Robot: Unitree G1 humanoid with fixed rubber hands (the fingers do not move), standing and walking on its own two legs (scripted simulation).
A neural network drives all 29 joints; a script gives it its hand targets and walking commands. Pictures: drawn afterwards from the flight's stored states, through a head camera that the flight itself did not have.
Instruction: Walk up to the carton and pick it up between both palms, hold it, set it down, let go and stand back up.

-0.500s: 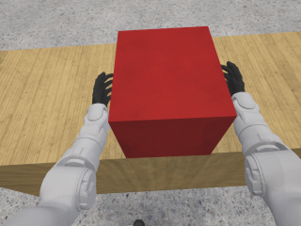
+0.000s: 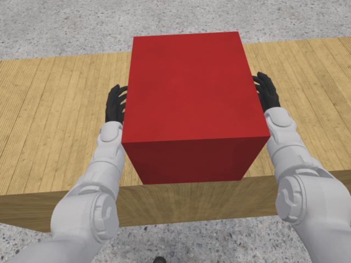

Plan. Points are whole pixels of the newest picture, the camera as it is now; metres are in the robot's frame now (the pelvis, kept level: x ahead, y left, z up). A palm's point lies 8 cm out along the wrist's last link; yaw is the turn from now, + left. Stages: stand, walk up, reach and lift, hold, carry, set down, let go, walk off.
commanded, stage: reach and lift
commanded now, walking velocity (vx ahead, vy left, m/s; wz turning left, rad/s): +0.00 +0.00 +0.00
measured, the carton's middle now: (188, 111) +0.48 +0.06 +0.01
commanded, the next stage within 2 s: none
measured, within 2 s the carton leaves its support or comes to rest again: leaves its support in 0.76 s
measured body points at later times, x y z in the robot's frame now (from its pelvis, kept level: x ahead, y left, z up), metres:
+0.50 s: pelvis -0.01 +0.00 +0.00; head +0.08 +0.00 +0.44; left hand +0.41 +0.23 +0.05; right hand +0.48 -0.12 +0.07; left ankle +0.01 +0.12 -0.73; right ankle -0.02 -0.11 -0.73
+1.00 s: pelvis -0.01 +0.00 +0.00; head +0.06 +0.00 +0.45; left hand +0.39 +0.23 +0.05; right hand +0.47 -0.12 +0.07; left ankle +0.01 +0.12 -0.73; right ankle -0.02 -0.11 -0.73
